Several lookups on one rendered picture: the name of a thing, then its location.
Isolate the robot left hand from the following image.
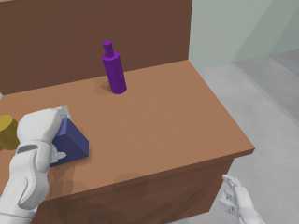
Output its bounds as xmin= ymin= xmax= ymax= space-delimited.
xmin=17 ymin=105 xmax=73 ymax=164

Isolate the table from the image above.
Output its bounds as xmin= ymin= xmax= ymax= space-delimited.
xmin=0 ymin=0 xmax=255 ymax=224

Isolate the robot right hand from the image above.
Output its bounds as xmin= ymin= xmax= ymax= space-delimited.
xmin=219 ymin=175 xmax=255 ymax=217

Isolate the sponge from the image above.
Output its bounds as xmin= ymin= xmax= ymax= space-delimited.
xmin=50 ymin=117 xmax=89 ymax=168

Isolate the robot right forearm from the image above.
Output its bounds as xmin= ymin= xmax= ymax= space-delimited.
xmin=237 ymin=207 xmax=265 ymax=224

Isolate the robot left forearm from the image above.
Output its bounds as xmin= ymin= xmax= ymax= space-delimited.
xmin=0 ymin=140 xmax=52 ymax=224

